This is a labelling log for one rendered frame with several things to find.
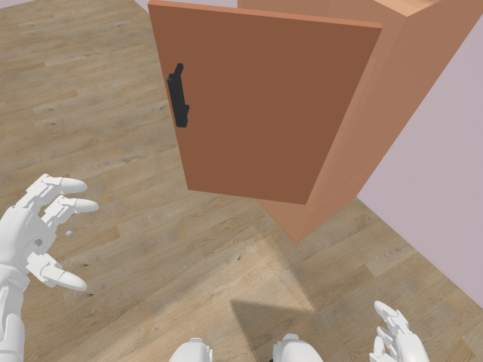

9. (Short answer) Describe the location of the left robot thigh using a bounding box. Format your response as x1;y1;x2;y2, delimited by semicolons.
168;342;213;362

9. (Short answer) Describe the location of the handle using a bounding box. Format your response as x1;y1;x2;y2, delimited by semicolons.
167;63;189;127

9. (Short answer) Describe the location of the robot left hand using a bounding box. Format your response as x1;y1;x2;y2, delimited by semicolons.
0;174;99;291

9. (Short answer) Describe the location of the left robot forearm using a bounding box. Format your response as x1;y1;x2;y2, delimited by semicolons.
0;264;30;362

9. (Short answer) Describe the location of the cupboard door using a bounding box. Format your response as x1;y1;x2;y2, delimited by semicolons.
147;0;383;205

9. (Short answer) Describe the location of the robot right hand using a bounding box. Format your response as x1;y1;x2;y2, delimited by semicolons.
369;301;429;362

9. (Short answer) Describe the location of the right robot shin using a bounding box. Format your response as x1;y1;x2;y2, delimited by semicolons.
283;333;299;340

